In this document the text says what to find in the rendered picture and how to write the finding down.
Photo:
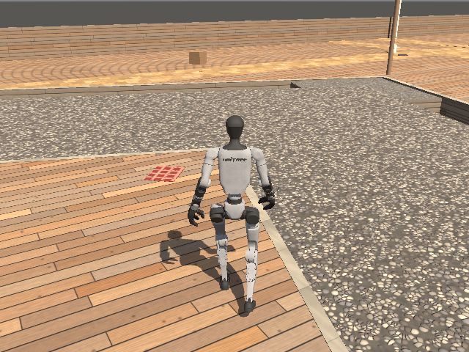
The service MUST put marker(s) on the robot left forearm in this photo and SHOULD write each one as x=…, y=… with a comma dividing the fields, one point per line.
x=198, y=196

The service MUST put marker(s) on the right robot upper arm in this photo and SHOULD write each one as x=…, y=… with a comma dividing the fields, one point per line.
x=261, y=166

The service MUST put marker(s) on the left robot hand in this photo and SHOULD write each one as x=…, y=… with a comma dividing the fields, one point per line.
x=192, y=216

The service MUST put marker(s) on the right robot hand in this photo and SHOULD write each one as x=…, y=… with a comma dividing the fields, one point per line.
x=264, y=199

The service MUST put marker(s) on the right robot foot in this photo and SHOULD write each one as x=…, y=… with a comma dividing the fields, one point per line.
x=249, y=306

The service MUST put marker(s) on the robot right forearm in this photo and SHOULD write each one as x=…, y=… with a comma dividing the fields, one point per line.
x=268, y=190

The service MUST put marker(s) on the robot left thigh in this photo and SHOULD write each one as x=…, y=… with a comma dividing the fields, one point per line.
x=218, y=219

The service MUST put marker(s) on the left robot upper arm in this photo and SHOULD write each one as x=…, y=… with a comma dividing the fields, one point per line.
x=207, y=167

